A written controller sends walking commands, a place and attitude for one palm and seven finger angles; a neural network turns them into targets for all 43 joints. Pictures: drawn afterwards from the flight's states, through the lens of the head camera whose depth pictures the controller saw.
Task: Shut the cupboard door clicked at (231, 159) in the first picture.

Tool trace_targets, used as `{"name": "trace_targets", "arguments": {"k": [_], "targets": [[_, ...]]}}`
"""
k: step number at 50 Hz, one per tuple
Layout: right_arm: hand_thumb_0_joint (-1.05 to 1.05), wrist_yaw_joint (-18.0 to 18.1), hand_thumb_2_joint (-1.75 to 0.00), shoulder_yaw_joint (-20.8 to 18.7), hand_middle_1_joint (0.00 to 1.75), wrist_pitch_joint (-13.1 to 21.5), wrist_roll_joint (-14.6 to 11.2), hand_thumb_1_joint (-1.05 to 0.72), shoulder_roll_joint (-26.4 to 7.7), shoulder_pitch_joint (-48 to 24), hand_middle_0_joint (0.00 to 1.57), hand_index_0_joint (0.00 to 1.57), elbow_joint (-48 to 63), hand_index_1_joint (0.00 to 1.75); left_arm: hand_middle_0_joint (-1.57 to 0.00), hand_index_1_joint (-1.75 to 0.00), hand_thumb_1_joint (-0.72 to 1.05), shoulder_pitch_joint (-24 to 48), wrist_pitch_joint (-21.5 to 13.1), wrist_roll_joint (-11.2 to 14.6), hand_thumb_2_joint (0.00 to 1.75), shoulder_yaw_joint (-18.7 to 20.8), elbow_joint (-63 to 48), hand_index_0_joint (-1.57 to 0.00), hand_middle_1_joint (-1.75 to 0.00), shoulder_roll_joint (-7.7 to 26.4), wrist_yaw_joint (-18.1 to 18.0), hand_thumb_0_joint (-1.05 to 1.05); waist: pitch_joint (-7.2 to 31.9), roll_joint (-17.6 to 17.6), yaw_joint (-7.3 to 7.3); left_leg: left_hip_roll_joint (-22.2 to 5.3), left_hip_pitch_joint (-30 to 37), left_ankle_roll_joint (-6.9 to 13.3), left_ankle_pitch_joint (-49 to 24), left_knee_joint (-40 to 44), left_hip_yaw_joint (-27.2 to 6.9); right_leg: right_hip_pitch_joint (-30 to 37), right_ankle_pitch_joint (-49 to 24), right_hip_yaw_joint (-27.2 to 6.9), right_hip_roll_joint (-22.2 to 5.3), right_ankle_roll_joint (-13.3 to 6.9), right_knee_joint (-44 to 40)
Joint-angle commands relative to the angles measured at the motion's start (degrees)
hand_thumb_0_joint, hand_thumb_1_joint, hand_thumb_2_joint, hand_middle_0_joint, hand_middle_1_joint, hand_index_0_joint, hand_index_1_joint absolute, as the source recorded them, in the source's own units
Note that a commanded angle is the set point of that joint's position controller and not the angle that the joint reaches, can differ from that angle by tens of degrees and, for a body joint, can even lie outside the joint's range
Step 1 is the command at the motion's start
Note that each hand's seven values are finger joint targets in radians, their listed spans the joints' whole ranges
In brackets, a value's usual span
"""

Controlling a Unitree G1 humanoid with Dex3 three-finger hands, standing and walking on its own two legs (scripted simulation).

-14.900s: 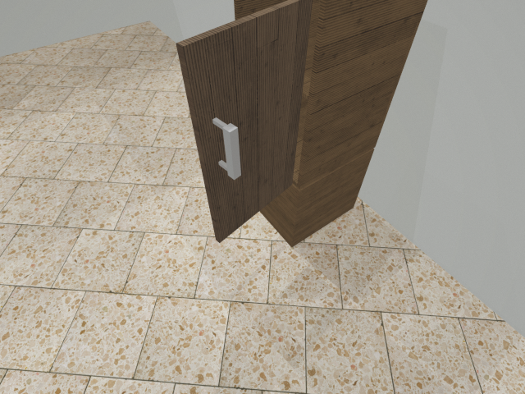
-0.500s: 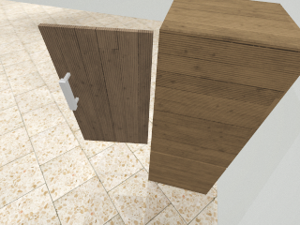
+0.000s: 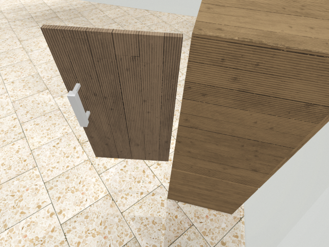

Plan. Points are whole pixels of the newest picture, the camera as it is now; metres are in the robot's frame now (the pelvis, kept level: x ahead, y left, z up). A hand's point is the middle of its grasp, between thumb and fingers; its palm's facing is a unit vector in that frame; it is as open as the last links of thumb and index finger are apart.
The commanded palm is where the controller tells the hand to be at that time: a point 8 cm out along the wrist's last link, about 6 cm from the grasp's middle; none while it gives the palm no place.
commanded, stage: shuffle to correct the standing spot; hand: left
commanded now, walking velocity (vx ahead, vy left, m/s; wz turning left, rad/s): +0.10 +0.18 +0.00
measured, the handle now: (81, 105) +0.50 +0.29 +0.02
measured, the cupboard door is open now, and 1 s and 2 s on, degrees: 100 100 100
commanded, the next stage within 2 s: come to a stop and stand still in 0.40 s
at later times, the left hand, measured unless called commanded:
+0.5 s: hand out of the picture +0.05 +0.28 -0.19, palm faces +0.10 -0.97 -0.23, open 7.4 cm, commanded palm none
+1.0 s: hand out of the picture +0.10 +0.29 -0.17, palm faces +0.02 -0.98 -0.22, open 7.4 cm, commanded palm none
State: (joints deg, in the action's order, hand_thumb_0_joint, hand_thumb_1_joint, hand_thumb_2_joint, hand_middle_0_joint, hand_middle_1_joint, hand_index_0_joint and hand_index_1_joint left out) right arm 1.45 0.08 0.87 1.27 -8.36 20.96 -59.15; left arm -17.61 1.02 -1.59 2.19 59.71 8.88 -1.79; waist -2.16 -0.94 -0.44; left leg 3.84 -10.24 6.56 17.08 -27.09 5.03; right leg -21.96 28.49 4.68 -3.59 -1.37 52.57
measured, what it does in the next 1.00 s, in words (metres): steps to the left: right foot, then left foot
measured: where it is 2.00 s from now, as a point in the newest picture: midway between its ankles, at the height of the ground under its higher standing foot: outside the picture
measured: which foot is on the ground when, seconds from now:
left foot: down 0.00-0.18, up 0.20-0.50, down 0.52-1.00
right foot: up 0.00-0.14, down 0.16-0.50, up 0.52-0.88, down 0.90-1.00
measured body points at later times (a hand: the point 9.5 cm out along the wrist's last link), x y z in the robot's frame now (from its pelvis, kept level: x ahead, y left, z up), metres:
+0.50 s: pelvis +0.05 +0.08 -0.01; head +0.08 +0.10 +0.44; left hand +0.04 +0.33 -0.17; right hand +0.14 -0.17 -0.14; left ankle +0.10 +0.23 -0.73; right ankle +0.04 -0.10 -0.74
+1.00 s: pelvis +0.04 +0.11 +0.00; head +0.07 +0.11 +0.45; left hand +0.10 +0.34 -0.15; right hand +0.07 -0.12 -0.16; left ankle +0.09 +0.23 -0.73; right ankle +0.02 +0.03 -0.74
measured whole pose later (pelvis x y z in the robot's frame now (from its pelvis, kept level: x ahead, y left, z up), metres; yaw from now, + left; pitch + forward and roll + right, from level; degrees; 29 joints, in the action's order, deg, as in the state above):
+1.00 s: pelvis +0.04 +0.11 +0.00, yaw +1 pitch +0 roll +0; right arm 1.5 -1.9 -2.7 0.8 -9.4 13.7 -59.8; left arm -13.5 0.9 -1.4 1.7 55.7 9.4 -1.5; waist -2.7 0.6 -1.4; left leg -1.7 -21.0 0.2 19.8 -35.5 3.6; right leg -12.3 18.1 3.8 1.8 -3.4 29.9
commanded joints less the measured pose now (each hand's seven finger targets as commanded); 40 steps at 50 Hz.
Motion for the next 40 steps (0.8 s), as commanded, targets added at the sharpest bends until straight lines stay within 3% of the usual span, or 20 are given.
{"name": "trace_targets", "arguments": {"k": [1,4,6,7,8,9,10,12,16,20,22,23,24,25,26,27,30,32,35,40], "targets": [[0.0,0.51,-0.9,-0.89,0.3,0.8,0.29,-0.9,-7.67,3.84,0.2,0.2,1.29,0.3,-0.2,-0.3,0.9,1.26,-1.35,0.46,0.9,-0.09,-5.09,-0.2,-0.3,0.85,0.35,0.0,-0.31,5.01,0.54,-15.08,4.31,6.52,-36.0,8.51,-12.28,-2.21,-1.66,1.48,-0.13,0.19,-5.24],[0.0,0.38,-0.9,-1.06,0.3,0.33,0.05,-0.9,-7.74,2.99,0.2,0.2,1.29,0.3,-0.2,-0.3,0.9,-0.19,-1.16,0.42,0.9,0.25,-5.12,-0.2,-0.3,1.17,-0.02,0.0,0.21,6.38,1.6,-13.96,2.11,5.5,-32.74,7.46,-11.23,3.36,-7.09,1.98,0.75,-0.03,-11.88],[0.0,0.13,-0.9,-1.1,0.3,0.25,-0.47,-0.9,-7.61,1.56,0.2,0.2,1.8,0.3,-0.2,-0.3,0.9,-5.03,-2.12,0.37,0.9,0.74,-4.35,-0.2,-0.3,2.8,-0.39,0.0,2.29,2.5,4.56,-11.97,-1.3,2.52,-28.15,1.46,-8.99,13.66,-16.32,0.77,-0.8,-0.19,-24.72],[0.0,-0.23,-0.9,-1.27,0.3,0.35,-1.02,-0.9,-6.85,1.3,0.2,0.2,2.25,0.3,-0.2,-0.3,0.9,-8.15,-2.82,0.15,0.9,1.28,-3.29,-0.2,-0.3,5.27,-0.76,0.0,4.18,-2.69,5.9,-8.79,-8.72,-0.65,-20.7,-5.19,-5.64,24.27,-23.53,-5.4,-6.68,-2.41,-28.03],[0.0,-0.46,-0.9,-1.31,0.3,0.37,-1.3,-0.9,-4.64,1.73,0.2,0.2,3.58,0.3,-0.2,-0.3,0.9,-11.06,-3.15,-0.08,0.9,2.3,-2.93,-0.2,-0.3,10.34,-1.39,0.0,6.14,-16.24,6.25,-1.69,-22.83,-4.71,4.04,-17.82,-1.25,34.03,-35.31,-26.21,-22.21,-9.38,-31.5],[0.0,-0.34,-0.9,-2.12,0.3,-0.42,-0.33,-0.9,-6.89,-0.03,0.2,0.2,4.34,0.3,-0.2,-0.3,0.9,-11.94,-3.17,0.65,0.9,2.67,-2.71,-0.2,-0.3,11.87,-1.4,0.0,3.99,-11.66,5.95,-2.08,-25.47,-6.57,17.53,-30.11,-4.07,29.2,-44.02,-29.89,-29.19,-15.57,-34.78],[0.0,-0.45,-0.9,-2.43,0.3,-1.16,-0.1,-0.9,-6.6,0.16,0.2,0.2,4.92,0.3,-0.2,-0.3,0.9,-9.62,-3.0,0.7,0.9,3.06,-3.76,-0.2,-0.3,12.24,-2.0,0.0,0.96,-5.01,4.43,-4.28,-26.13,-6.73,16.05,-35.19,-7.34,24.33,-41.87,-26.57,-29.66,-17.09,-34.93],[0.0,-1.55,-0.9,-2.59,0.3,-2.52,0.16,-0.9,-5.7,-3.47,0.2,0.2,4.55,0.3,-0.2,-0.3,0.9,-4.77,-3.36,0.37,0.9,2.67,-4.83,-0.2,-0.3,9.58,-2.34,0.0,-3.02,-9.64,3.22,-6.72,-26.92,-7.39,10.64,-39.65,-7.8,15.65,-35.96,-20.02,-23.82,-13.2,-36.38],[0.0,-3.21,-0.9,-2.86,0.3,-3.6,-0.17,-0.9,-3.37,-3.62,0.2,0.2,5.43,0.3,-0.2,-0.3,0.9,1.28,-3.18,-0.17,0.9,3.16,-7.22,-0.2,-0.3,10.96,-1.28,0.0,-2.23,-7.82,0.42,-7.26,-17.78,-8.86,1.22,-30.82,-2.95,4.05,-25.6,-5.74,-15.99,-7.24,-36.92],[0.0,-3.45,-0.9,-3.11,0.3,-2.74,-0.8,-0.9,-3.79,-6.75,0.2,0.2,6.86,0.3,-0.2,-0.3,0.9,1.98,-2.11,-0.76,0.9,4.13,-7.88,-0.2,-0.3,14.15,-0.21,0.0,-3.07,-10.18,1.92,-5.2,-9.93,-9.53,-1.38,-16.34,1.58,0.45,-13.88,-4.72,-14.32,-4.85,-35.71],[0.0,-3.15,-0.9,-3.39,0.3,-2.0,-0.89,-0.9,-4.84,-4.08,0.2,0.2,6.37,0.3,-0.2,-0.3,0.9,2.92,-1.43,-0.76,0.9,4.51,-8.26,-0.2,-0.3,15.49,0.01,0.0,-1.16,-9.23,0.61,-3.84,-3.44,-9.73,-3.53,-8.53,3.41,-0.22,-13.77,-4.22,-13.53,-3.43,-30.4],[0.0,-2.87,-0.9,-3.48,0.3,-1.51,-0.81,-0.9,-5.73,-1.64,0.2,0.2,5.55,0.3,-0.2,-0.3,0.9,2.25,-0.91,-0.62,0.9,4.35,-8.16,-0.2,-0.3,14.55,0.09,0.0,0.58,-5.69,-0.16,-3.51,1.2,-9.77,-5.5,-3.31,3.83,-0.79,-13.51,-3.19,-11.86,-2.35,-24.69],[0.0,-2.48,-0.9,-3.94,0.3,-1.15,-0.67,-0.9,-8.54,0.78,0.2,0.2,4.93,0.3,-0.2,-0.3,0.9,0.51,-0.32,-0.33,0.9,3.71,-8.2,-0.2,-0.3,12.09,0.25,0.0,3.14,2.98,-0.9,-5.81,5.67,-9.45,-5.81,0.52,1.52,-1.91,-10.5,-1.04,-8.65,-0.96,-15.83],[0.0,-2.12,-0.9,-5.24,0.3,-0.82,-0.08,-0.9,-13.76,3.33,0.2,0.2,5.4,0.3,-0.2,-0.3,0.9,-0.48,0.28,0.02,0.9,3.03,-9.5,-0.2,-0.3,7.32,0.19,0.0,3.96,20.92,-1.8,-18.8,6.92,-4.76,-12.57,6.68,-16.37,-9.85,7.04,3.57,-1.12,2.63,-1.34],[0.0,-1.58,-0.9,-5.38,0.3,-1.68,0.14,-0.9,-16.61,3.3,0.2,0.2,5.85,0.3,-0.2,-0.3,0.9,1.75,0.95,0.19,0.9,2.33,-10.12,-0.2,-0.3,5.98,-0.4,0.0,3.87,22.17,-2.83,-23.97,-1.86,1.19,-10.18,12.07,-22.56,-9.07,12.3,-1.81,0.99,2.25,10.07],[0.0,-1.23,-0.9,-4.88,0.3,-1.68,0.59,-0.9,-15.63,0.1,0.2,0.2,6.8,0.3,-0.2,-0.3,0.9,1.67,0.75,0.38,0.9,2.18,-10.65,-0.2,-0.3,5.46,-0.45,0.0,1.55,13.98,-1.3,-25.54,-7.43,4.27,-3.9,13.81,-23.49,-8.48,8.03,-4.78,-0.32,0.96,15.53],[0.0,-0.3,-0.9,-2.63,0.3,0.39,0.63,-0.9,-9.05,-8.45,0.2,0.2,7.49,0.3,-0.2,-0.3,0.9,-2.92,-0.36,-0.04,0.9,1.49,-5.88,-0.2,-0.3,4.54,0.32,0.0,3.94,9.62,2.28,-19.28,-6.45,2.29,-11.57,11.73,-16.77,-5.72,-4.45,-5.32,-1.01,1.24,14.82],[0.0,0.37,-0.9,-2.14,0.3,1.18,0.49,-0.9,-8.39,-7.47,0.2,0.2,6.05,0.3,-0.2,-0.3,0.9,-3.81,-0.5,0.49,0.9,0.69,-4.07,-0.2,-0.3,4.39,0.62,0.0,6.44,7.97,1.72,-18.75,-1.01,2.26,-25.11,9.51,-13.07,-2.54,-5.02,-5.25,-0.37,2.22,5.7],[0.0,1.31,-0.9,-2.57,0.3,0.29,0.5,-0.9,-9.35,-4.8,0.2,0.2,3.95,0.3,-0.2,-0.3,0.9,-1.0,0.34,0.74,0.9,0.5,-4.62,-0.2,-0.3,5.47,0.74,0.0,5.15,8.02,-0.46,-22.34,3.69,3.9,-34.72,7.84,-14.55,-2.13,-0.64,-4.44,0.84,2.42,-2.08],[0.0,1.52,-0.9,-3.74,0.3,-0.87,0.77,-0.9,-11.6,-4.25,0.2,0.2,2.73,0.3,-0.2,-0.3,0.9,0.1,0.94,0.6,0.9,0.81,-5.75,-0.2,-0.3,4.91,0.93,0.0,2.92,6.39,-0.72,-23.79,0.77,4.31,-32.49,7.35,-16.09,2.58,-0.65,-4.42,1.67,1.03,-11.9]]}}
